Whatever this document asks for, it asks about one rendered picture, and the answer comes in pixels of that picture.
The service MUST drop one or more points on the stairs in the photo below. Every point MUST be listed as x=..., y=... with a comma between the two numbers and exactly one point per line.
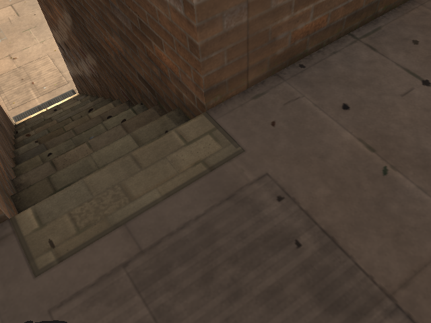
x=62, y=144

